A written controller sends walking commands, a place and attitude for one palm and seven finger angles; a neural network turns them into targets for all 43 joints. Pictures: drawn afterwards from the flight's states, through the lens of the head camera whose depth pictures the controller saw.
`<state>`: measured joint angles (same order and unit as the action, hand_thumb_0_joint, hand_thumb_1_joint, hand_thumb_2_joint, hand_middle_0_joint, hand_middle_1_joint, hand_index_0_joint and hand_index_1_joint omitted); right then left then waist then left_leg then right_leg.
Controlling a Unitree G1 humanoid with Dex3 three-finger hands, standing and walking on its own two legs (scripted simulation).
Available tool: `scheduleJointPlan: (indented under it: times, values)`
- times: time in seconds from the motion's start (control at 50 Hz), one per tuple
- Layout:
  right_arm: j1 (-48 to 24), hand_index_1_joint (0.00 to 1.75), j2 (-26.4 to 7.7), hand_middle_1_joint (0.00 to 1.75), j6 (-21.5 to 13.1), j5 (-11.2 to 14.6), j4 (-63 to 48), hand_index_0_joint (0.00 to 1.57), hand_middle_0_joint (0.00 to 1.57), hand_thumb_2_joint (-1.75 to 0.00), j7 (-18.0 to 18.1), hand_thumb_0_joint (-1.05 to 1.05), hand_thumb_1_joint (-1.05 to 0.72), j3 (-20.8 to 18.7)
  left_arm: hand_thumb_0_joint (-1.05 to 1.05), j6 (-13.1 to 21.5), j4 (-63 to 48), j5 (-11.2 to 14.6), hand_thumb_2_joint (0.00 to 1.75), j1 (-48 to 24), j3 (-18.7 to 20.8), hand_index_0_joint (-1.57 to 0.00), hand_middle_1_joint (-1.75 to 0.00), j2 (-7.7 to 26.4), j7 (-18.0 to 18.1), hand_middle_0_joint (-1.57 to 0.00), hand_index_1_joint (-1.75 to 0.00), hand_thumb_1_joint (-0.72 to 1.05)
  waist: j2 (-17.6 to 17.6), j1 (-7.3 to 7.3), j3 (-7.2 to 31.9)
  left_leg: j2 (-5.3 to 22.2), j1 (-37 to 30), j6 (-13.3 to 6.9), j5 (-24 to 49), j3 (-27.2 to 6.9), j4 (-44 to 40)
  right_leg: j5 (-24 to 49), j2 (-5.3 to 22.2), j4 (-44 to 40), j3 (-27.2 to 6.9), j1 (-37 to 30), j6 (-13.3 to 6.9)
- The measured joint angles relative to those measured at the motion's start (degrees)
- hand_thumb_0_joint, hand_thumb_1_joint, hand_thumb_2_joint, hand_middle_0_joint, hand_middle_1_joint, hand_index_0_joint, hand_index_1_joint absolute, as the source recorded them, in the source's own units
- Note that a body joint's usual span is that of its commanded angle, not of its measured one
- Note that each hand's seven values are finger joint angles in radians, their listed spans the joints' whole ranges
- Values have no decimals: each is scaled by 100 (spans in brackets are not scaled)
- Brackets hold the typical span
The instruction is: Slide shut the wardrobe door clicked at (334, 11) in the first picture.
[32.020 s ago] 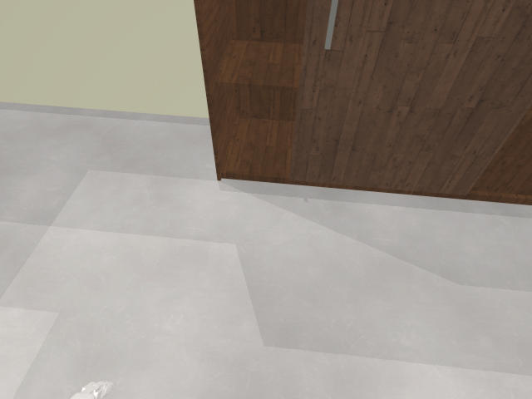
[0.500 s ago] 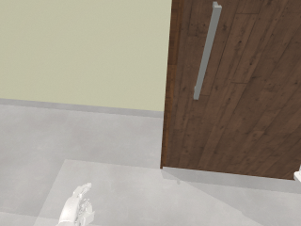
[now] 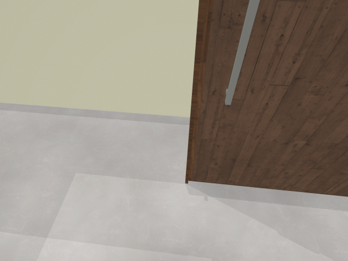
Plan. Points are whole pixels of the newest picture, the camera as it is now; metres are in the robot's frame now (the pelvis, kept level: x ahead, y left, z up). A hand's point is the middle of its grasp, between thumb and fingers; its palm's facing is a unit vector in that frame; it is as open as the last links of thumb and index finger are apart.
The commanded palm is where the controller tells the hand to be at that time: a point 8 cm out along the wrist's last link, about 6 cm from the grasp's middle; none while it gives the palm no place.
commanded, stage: let the arm hang, fingers relaxed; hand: right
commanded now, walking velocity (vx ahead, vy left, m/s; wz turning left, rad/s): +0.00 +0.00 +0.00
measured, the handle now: (238, 55) +0.61 -0.14 +0.15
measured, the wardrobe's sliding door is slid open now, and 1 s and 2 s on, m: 0.01 0.01 0.01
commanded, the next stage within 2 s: look to check the result in 0.58 s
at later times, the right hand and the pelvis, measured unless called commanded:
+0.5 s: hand out of the picture +0.01 -0.17 -0.18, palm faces -0.01 +0.99 -0.17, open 7.3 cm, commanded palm none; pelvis +0.01 +0.00 +0.00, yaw +1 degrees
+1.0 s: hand out of the picture +0.03 -0.18 -0.18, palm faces -0.01 +0.98 -0.20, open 7.4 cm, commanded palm none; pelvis +0.02 +0.00 +0.00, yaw +0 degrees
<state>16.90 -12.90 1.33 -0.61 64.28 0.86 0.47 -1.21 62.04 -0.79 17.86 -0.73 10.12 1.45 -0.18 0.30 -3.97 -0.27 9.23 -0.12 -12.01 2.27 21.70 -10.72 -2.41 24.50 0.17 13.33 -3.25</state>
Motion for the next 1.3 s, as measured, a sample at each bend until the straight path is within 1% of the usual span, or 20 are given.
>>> scheduleJointPlan:
  times: [0.1, 0.18, 0.38, 0.52, 0.9, 1.3]
  values:
    - [20, 30, 61, 30, -30, 2, 212, 20, 20, -90, 40, 0, -93, 12, 0, 31, 125, 11, 90, -12, 3, -20, -30, -127, 13, -20, -30, 91, 135, 3, 47, 48, -24, 33, -4, -47, 5, 39, -44, -99, 48, -82, -35]
    - [-38, 30, 168, 30, -57, -1, 248, 19, 20, -90, 59, 1, -92, 22, 0, 66, 153, 6, 90, -74, 4, -20, -30, -211, 18, -20, -30, 91, 175, 7, 120, 83, -18, 52, -28, -77, 44, 56, -77, -152, 78, -124, -55]
    - [-244, 30, 487, 30, -133, -21, 157, 19, 20, -90, 64, 1, -91, 37, 1, 134, 209, -7, 90, -159, 53, -20, -30, -195, 45, -20, -30, 92, 78, 17, 233, 122, -27, 69, -84, -115, 92, 60, -115, -233, 112, -201, -66]
    - [-272, 30, 437, 30, -139, -17, 183, 20, 20, -90, 68, 1, -92, 1, 0, 166, 209, -3, 90, -176, 64, -20, -30, -186, 65, -20, -30, 91, 6, 31, 217, 99, -90, 50, -96, -100, 38, 29, -94, -244, 94, -240, -44]
    - [-318, 30, 303, 30, -158, 1, 240, 19, 20, -90, 71, 1, -91, -20, 0, 170, 255, 12, 90, -358, 52, -20, -30, -100, 62, -20, -30, 91, 45, 2, 132, 82, -279, 37, -124, -78, -95, -27, -82, -310, 65, -395, -22]
    - [-495, 30, 225, 30, -173, 5, 217, 20, 20, -90, 51, 1, -91, -30, 0, 186, 301, 11, 90, -510, 52, -20, -30, 20, 63, -20, -30, 91, 6, 9, 111, 85, -407, 40, -129, -80, -213, -44, -86, -406, 61, -513, -17]
